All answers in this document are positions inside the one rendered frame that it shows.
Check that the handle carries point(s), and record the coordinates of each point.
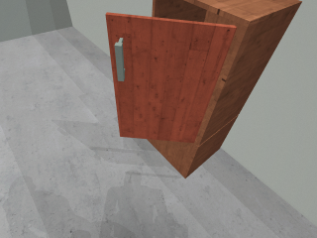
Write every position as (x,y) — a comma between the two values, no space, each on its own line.
(119,56)

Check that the cupboard door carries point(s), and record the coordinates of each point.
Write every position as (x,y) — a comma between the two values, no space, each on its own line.
(171,70)

